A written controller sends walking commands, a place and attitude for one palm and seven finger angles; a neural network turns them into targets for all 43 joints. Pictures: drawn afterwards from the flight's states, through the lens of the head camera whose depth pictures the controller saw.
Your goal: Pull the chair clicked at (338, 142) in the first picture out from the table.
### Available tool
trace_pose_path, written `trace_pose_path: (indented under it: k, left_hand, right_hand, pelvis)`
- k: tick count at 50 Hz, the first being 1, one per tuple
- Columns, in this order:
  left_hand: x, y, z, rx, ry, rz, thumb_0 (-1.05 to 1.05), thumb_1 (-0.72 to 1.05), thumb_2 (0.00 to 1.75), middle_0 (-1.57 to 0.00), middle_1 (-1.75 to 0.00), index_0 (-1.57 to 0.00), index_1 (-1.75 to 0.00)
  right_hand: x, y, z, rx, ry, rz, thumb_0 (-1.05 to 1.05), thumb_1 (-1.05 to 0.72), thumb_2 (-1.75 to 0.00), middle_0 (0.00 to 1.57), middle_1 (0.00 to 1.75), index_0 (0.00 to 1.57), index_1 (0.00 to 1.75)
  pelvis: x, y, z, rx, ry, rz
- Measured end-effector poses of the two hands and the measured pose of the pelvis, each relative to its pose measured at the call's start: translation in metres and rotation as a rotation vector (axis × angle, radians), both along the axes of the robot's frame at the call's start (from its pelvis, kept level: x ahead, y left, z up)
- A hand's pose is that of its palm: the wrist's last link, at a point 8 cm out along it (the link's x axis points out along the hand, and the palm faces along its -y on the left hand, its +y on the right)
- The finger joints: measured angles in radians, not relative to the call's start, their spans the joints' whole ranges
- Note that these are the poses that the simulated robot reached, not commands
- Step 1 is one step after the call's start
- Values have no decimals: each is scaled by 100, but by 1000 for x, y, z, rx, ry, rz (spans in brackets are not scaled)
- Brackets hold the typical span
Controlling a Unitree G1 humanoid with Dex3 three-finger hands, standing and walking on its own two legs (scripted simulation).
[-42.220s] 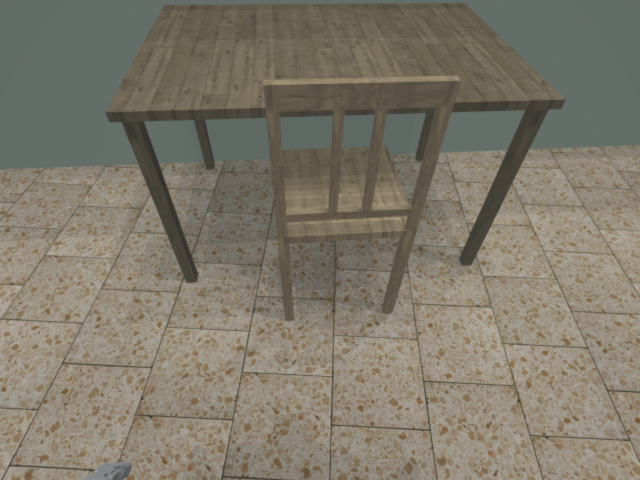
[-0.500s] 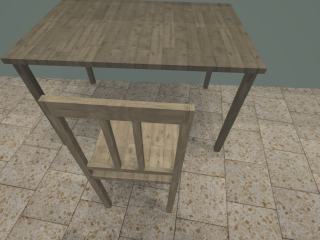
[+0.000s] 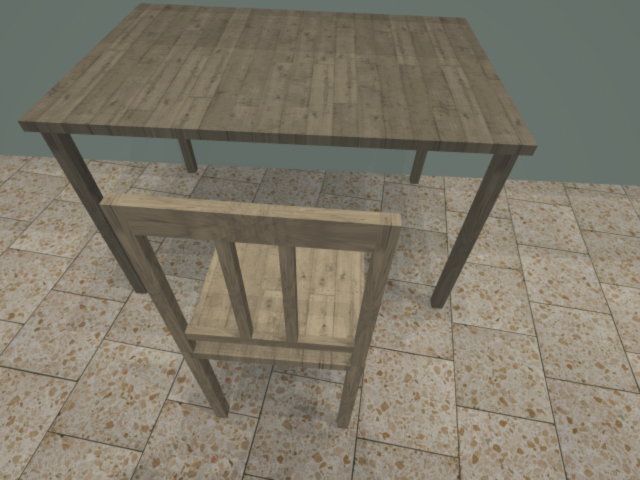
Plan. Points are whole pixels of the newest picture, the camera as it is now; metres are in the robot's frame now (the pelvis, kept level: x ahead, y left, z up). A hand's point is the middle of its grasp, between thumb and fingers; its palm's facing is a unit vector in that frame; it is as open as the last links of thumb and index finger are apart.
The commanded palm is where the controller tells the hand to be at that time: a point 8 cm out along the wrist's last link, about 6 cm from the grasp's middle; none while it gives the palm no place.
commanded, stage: look again from close up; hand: left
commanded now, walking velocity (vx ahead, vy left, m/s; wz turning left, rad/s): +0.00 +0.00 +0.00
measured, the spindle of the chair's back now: (237, 293) +0.42 +0.17 -0.09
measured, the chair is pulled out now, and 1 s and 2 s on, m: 0.23 0.23 0.23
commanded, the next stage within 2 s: shuffle to correct the standing spot in 0.84 s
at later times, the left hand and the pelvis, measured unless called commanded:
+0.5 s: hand out of the picture +0.00 +0.16 -0.17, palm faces -0.03 -0.98 -0.21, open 7.4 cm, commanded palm none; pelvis -0.01 -0.01 +0.00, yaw -1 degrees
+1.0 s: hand out of the picture -0.01 +0.15 -0.17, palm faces -0.03 -0.98 -0.20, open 7.4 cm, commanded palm none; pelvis -0.01 -0.02 +0.00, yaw -1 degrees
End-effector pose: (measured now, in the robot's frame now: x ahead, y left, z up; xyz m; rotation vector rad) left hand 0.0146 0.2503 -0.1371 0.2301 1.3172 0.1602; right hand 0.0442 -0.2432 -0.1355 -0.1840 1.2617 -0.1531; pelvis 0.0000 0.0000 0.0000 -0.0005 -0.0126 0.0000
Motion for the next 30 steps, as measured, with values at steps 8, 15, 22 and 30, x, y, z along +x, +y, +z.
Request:
trace_pose_path:
  k: [8,15,22,30]
  left_hand:
    - [-5,-14,-2,-19,13,-4,1,91,90,-20,-30,-20,-30]
    - [-7,-26,-2,-33,18,-10,1,91,90,-20,-30,-20,-30]
    - [-13,-35,-3,-42,32,-9,1,91,90,-20,-30,-20,-30]
    - [-21,-42,-4,-50,53,-5,1,91,90,-20,-30,-20,-30]
  right_hand:
    - [-24,0,-4,14,53,-24,1,-91,-89,20,30,20,30]
    - [-38,5,-8,39,80,-39,1,-91,-89,20,30,20,30]
    - [-49,8,-10,59,106,-52,0,-91,-89,20,30,20,30]
    - [-56,7,-11,63,122,-66,0,-91,-89,20,30,20,30]
  pelvis:
    - [-2,-4,1,3,-8,-3]
    - [-5,-9,1,6,-8,-9]
    - [-7,-13,1,7,-4,-13]
    - [-7,-17,1,7,-2,-18]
